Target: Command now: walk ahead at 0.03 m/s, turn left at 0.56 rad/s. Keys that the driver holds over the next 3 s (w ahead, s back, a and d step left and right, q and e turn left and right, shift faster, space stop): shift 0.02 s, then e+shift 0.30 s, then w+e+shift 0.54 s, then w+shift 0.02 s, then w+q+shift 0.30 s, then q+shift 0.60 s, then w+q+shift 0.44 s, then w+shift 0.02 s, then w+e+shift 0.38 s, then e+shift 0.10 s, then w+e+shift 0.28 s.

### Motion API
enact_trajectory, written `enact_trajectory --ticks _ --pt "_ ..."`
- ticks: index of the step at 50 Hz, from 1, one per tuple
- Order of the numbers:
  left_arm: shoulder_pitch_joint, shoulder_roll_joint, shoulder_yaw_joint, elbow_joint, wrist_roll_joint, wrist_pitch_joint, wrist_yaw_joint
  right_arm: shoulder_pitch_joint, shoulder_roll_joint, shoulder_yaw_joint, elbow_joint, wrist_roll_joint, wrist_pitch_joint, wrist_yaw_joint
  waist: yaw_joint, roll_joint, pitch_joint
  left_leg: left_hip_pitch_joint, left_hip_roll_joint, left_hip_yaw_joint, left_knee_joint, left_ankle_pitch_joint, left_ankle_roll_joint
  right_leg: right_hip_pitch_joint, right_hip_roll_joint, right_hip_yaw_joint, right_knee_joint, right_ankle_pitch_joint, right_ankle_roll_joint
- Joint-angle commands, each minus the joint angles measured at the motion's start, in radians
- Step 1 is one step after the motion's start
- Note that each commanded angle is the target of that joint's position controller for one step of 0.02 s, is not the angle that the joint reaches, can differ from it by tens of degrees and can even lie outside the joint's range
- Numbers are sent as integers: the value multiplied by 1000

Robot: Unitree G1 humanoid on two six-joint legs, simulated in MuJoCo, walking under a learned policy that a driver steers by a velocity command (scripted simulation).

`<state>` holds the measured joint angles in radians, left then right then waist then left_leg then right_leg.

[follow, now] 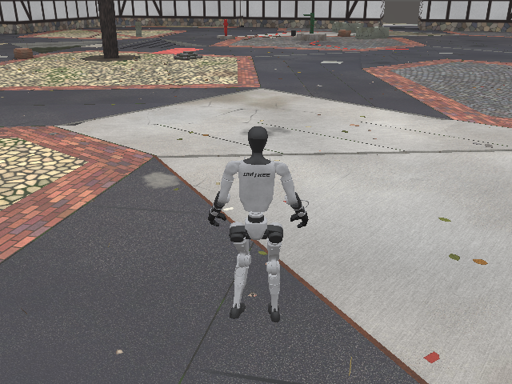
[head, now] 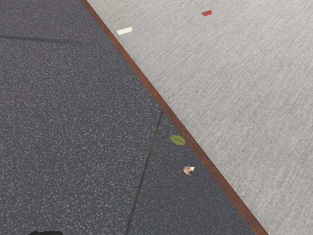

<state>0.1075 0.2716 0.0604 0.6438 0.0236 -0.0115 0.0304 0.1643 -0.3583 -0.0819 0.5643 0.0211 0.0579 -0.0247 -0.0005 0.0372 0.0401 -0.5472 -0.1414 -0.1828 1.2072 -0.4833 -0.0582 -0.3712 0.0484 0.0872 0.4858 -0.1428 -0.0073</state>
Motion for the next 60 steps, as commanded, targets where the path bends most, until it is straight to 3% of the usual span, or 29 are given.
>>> enact_trajectory --ticks 1,5,7,10,11,12,13,14,16,17,19,22,27,28,31,34,35,36,37,38,39,40,42,46,49,53,55,58,60 --pt "-56 115 16 -85 -12 11 13 50 -55 -9 -43 -3 -3 0 -18 -110 -98 -48 65 93 81 72 -37 117 -206 191 -160 151 -186" --pt "2 101 10 -45 -19 21 -8 25 52 37 -36 -32 -27 4 5 -218 -151 158 112 151 -353 -29 -29 142 -163 172 -166 82 -184" --pt "42 161 32 -40 -31 27 -17 19 7 19 -19 -19 -33 5 29 -270 -120 190 94 166 -509 20 -20 159 -185 255 -164 30 -200" --pt "67 186 45 -37 -60 30 -11 88 -17 1 24 -11 -40 4 -17 -246 -114 347 67 156 -816 211 55 105 -177 335 -144 -17 -161" --pt "81 166 42 -34 -66 24 -7 119 -53 -10 30 -18 -42 -1 -25 -212 -140 481 141 113 -827 254 93 5 -151 319 -113 -97 -109" --pt "61 111 30 -56 -61 13 -10 158 -123 -28 34 -48 -36 -10 -38 -32 -156 591 331 -43 -822 293 178 -178 -74 195 54 -222 -38" --pt "7 104 31 -99 -65 -3 -13 131 -158 -44 53 -76 -34 -2 -41 259 -113 477 521 -221 -901 438 305 -306 34 -14 252 -392 7" --pt "18 174 58 -87 -47 -4 -11 79 -97 -26 24 -84 -47 -5 -43 182 -100 438 567 -218 -913 554 351 -308 -24 3 493 -438 50" --pt "128 158 71 -21 -52 30 -3 -67 -13 -1 -8 -59 -64 -17 30 107 -87 423 448 -35 -879 617 263 -312 -35 -2 692 -341 76" --pt "141 148 68 -17 -47 45 -5 -54 -6 -1 -1 -34 -73 -20 15 112 -89 459 438 0 -915 428 240 -368 -71 -11 744 -247 84" --pt "91 125 56 -55 -54 45 -23 24 -25 -7 25 -17 -87 -25 -28 141 -61 501 427 -6 -1006 49 224 -459 -110 -49 752 -149 86" --pt "-5 108 46 -105 -58 25 -46 122 -54 -20 57 -28 -108 -23 -86 94 -22 607 464 -5 -1057 -51 220 -556 -133 -57 649 -105 77" --pt "-41 79 28 -136 -59 4 -73 140 -104 -43 94 -25 -136 -5 -78 94 32 596 502 129 -1095 11 206 -512 -178 -71 504 -75 44" --pt "-73 104 33 -138 49 41 -119 178 -90 -31 110 -79 -135 12 -82 50 37 534 486 209 -1108 -31 175 -426 -149 -128 459 -97 19" --pt "-125 105 27 -160 12 52 -157 166 -115 -38 123 -77 -137 16 -78 132 80 471 483 305 -1118 -59 137 -323 -155 -178 364 -130 -36" --pt "-106 117 21 -150 14 46 -144 179 -141 -42 145 -73 -117 21 -46 111 68 492 494 386 -1016 164 133 -178 -94 -256 273 -250 -105" --pt "9 130 29 -110 11 40 -128 167 -158 -45 150 -65 -111 23 21 90 14 457 481 434 -842 462 131 -11 -24 -297 247 -276 -127" --pt "230 157 50 -30 8 30 -105 152 -159 -40 150 -52 -104 27 142 -2 -111 370 428 509 -502 775 118 278 55 -299 200 -242 -158" --pt "461 247 80 40 6 24 -83 130 -98 -18 117 -68 -106 34 238 -192 -216 93 367 499 -93 516 84 573 -34 -85 105 -417 -179" --pt "398 389 95 -3 -16 23 -66 58 37 18 1 -76 -123 54 166 -476 -226 -315 188 332 178 -120 25 660 -269 539 -196 -817 -269" --pt "352 355 87 -33 -22 22 -61 -110 -49 7 -46 -91 -134 55 207 -270 -159 -441 188 142 250 -17 30 601 -306 685 -301 -702 -275" --pt "347 324 77 -10 -7 21 -52 -93 -62 8 -46 -84 -144 58 155 -200 -101 -470 223 141 239 72 43 573 -322 600 -253 -528 -277" --pt "265 265 61 -21 -2 6 -42 50 -64 18 28 -92 -146 52 37 -90 -46 -288 294 141 81 173 43 342 -232 408 -235 -385 -251" --pt "233 166 19 6 -15 -46 -48 55 -39 32 64 -88 -90 62 -18 -84 30 -200 295 190 -102 316 16 165 -137 241 -354 -227 -253" --pt "312 159 15 61 -25 -74 -59 -75 -13 46 49 -58 -93 73 30 -48 81 -229 263 242 -322 493 43 241 -101 108 -402 47 -194" --pt "374 165 1 128 -27 -110 -49 -187 18 63 38 -32 -114 97 57 -73 95 -56 205 300 -588 715 130 299 -142 -22 -505 373 -128" --pt "345 181 0 146 -16 -118 -33 -115 -3 56 76 -18 -125 97 13 -93 55 5 150 273 -660 763 173 422 -161 -119 -442 645 -79" --pt "367 220 9 180 17 -93 4 -27 -50 41 125 -38 -117 78 -41 -109 -43 133 27 353 -693 651 187 622 -190 -156 -208 1182 -21" --pt "289 233 18 173 55 -61 30 343 -92 18 249 -38 -107 62 -207 -134 -149 398 12 336 -703 575 226 591 -198 -178 283 1383 0"
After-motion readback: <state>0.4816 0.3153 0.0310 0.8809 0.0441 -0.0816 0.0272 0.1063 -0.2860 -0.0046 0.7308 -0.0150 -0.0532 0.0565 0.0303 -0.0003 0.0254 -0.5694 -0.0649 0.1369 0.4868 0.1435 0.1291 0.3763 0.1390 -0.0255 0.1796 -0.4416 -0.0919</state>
